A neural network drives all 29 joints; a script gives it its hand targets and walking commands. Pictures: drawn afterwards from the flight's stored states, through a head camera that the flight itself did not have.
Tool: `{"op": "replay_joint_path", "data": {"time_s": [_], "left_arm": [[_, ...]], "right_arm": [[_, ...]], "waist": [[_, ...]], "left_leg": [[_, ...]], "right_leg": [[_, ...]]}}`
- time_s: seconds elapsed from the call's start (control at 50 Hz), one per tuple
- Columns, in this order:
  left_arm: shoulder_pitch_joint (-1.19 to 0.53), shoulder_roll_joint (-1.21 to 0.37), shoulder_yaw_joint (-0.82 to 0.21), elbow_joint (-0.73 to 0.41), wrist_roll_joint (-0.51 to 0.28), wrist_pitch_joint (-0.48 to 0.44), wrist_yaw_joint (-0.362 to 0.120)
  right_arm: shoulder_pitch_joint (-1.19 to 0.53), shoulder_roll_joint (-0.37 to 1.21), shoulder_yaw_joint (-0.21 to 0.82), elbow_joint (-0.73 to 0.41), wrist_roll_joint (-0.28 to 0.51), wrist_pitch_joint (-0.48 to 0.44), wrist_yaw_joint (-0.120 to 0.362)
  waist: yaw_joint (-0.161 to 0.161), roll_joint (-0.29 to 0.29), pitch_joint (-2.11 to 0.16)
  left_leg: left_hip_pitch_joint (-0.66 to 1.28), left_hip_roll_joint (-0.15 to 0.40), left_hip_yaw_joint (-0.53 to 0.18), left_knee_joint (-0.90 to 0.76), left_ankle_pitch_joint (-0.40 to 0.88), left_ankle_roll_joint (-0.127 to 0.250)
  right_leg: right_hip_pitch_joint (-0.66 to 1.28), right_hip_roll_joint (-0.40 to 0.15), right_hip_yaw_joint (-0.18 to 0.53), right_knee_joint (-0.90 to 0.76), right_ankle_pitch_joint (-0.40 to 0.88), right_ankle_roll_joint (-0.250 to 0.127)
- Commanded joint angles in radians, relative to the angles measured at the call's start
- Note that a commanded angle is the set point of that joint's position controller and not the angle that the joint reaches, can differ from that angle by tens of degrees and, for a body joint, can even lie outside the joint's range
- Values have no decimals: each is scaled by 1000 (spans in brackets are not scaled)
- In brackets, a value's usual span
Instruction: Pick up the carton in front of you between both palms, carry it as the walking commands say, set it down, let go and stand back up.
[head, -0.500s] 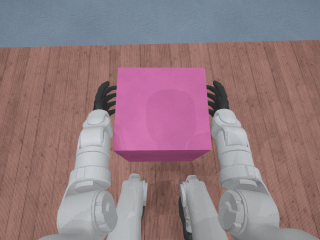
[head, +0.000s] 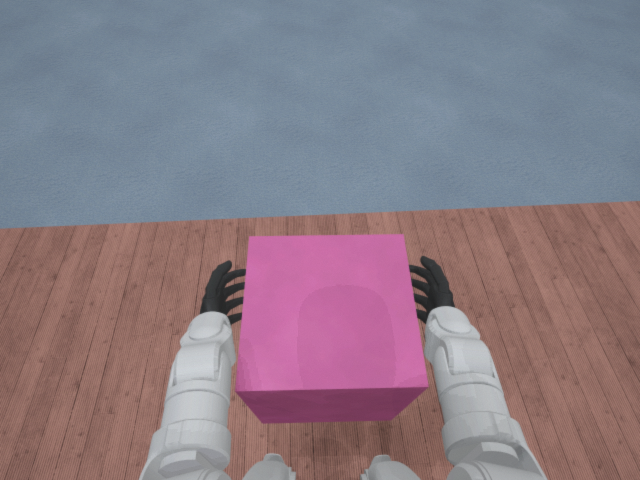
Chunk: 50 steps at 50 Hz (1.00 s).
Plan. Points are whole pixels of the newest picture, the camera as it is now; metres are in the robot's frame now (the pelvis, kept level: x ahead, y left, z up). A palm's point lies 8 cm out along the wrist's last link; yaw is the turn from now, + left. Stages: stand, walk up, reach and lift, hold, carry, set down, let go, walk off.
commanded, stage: reach and lift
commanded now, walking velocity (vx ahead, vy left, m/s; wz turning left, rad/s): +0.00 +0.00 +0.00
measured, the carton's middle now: (326, 337) +0.32 +0.01 -0.09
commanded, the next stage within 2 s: hold in 1.30 s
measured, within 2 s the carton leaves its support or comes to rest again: neither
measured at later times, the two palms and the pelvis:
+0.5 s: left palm (199, 308) +0.30 +0.15 +0.07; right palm (467, 302) +0.30 -0.15 +0.07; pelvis +0.00 +0.00 +0.05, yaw +0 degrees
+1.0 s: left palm (197, 295) +0.31 +0.15 +0.08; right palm (468, 289) +0.31 -0.15 +0.09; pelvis +0.02 +0.00 +0.05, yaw +0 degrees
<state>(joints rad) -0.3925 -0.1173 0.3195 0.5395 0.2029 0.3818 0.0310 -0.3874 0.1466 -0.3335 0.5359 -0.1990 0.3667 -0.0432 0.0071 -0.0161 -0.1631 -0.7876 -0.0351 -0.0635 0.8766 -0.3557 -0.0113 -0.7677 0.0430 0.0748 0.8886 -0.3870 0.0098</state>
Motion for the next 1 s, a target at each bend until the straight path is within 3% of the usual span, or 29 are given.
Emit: {"op": "replay_joint_path", "data": {"time_s": [0.0, 0.2, 0.4, 0.56, 0.98], "left_arm": [[-472, -1030, -596, -10, -148, 12, -245], [-374, -1018, -645, -139, -168, 138, -259], [-449, -981, -518, -102, -100, 207, -279], [-519, -1008, -551, -131, -120, 199, -282], [-341, -974, -599, -261, -145, 247, -261]], "right_arm": [[-469, 1028, 600, 12, 135, 23, 243], [-366, 1009, 649, -112, 156, 152, 265], [-445, 963, 522, -69, 93, 218, 292], [-514, 978, 551, -98, 105, 208, 298], [-342, 930, 595, -234, 133, 254, 287]], "waist": [[4, 16, -412], [-6, 11, -202], [-1, 10, 17], [-8, 15, -75], [-6, 19, -82]], "left_leg": [[416, -82, -17, -171, 331, 14], [646, -60, -16, -388, 362, 8], [663, -49, 2, -478, 121, 20], [713, -50, 4, -476, 160, 15], [805, -57, -8, -524, 385, 2]], "right_leg": [[296, 75, 17, -196, 327, -10], [548, 49, 14, -416, 374, -6], [551, 32, 3, -507, 133, -25], [595, 37, -5, -503, 170, -25], [698, 51, 1, -547, 382, -9]]}}
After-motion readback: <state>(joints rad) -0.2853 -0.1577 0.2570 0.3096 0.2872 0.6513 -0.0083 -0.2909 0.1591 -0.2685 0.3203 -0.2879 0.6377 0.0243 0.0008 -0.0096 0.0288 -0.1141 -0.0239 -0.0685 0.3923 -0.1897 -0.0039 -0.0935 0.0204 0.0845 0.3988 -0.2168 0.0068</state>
